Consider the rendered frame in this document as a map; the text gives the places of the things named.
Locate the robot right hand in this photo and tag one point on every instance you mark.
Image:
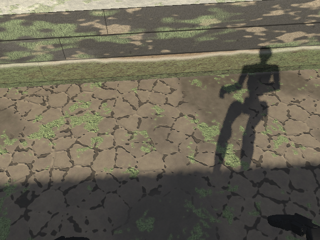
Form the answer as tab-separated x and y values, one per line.
296	223

